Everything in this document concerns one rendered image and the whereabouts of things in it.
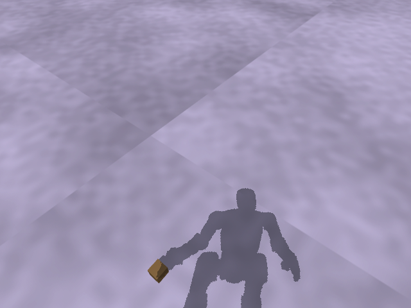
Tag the small box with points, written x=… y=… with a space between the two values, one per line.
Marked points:
x=158 y=270

